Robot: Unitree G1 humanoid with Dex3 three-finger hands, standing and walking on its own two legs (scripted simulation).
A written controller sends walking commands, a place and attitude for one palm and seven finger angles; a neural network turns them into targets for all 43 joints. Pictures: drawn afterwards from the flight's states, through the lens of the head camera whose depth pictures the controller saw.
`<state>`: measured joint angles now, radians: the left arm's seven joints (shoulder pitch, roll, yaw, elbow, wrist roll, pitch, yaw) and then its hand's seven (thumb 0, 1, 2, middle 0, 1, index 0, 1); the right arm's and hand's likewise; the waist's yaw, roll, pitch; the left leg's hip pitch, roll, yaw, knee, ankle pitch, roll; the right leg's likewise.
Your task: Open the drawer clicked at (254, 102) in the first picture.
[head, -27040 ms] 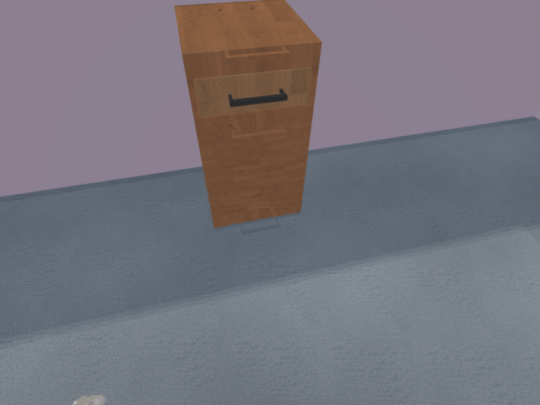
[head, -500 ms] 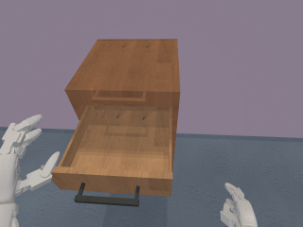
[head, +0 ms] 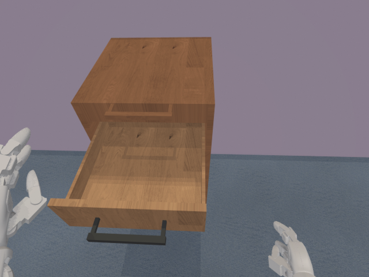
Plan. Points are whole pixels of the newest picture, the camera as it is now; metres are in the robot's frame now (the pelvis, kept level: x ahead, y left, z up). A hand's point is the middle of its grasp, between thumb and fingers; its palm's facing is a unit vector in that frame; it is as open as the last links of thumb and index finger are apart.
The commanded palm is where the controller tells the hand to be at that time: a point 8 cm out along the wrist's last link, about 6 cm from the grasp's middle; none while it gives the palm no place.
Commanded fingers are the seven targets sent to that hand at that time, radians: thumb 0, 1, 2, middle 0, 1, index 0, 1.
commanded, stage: step back with the hand held close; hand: left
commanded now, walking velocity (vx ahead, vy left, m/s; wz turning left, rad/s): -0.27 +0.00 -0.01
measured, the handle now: (128, 231) +0.24 +0.18 -0.10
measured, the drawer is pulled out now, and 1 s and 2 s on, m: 0.29 0.29 0.29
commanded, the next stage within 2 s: stop stepping back and stand still in 1.50 s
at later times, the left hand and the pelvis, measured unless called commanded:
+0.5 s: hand (17, 239) +0.14 +0.26 +0.15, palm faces +0.31 -0.81 -0.50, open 7.4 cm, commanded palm +0.07 +0.30 +0.17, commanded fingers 0.00 0.90 0.90 -0.20 -0.30 -0.20 -0.30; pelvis -0.06 +0.02 -0.01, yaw +0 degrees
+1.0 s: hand (16, 267) +0.10 +0.23 +0.16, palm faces +0.30 -0.83 -0.48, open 7.4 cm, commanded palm +0.03 +0.29 +0.17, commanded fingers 0.00 0.90 0.90 -0.20 -0.30 -0.20 -0.30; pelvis -0.11 +0.01 -0.02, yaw -1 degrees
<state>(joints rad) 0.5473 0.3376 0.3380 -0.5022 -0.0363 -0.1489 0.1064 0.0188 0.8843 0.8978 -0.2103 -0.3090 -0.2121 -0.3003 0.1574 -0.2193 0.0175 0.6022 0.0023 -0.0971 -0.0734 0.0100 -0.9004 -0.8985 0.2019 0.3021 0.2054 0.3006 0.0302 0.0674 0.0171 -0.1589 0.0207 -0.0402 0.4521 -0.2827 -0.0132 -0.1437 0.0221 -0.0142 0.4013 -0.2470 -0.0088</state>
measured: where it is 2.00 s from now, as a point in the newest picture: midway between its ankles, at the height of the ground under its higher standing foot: outside the picture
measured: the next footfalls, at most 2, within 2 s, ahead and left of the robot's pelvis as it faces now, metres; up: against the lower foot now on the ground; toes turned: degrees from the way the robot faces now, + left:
left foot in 1.14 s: -0.08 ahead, +0.13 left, +0.00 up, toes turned +0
right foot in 1.46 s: -0.25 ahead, -0.14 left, +0.00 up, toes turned -1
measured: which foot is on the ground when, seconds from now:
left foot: down 0.00-0.98, up 1.00-1.00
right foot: down 0.00-1.00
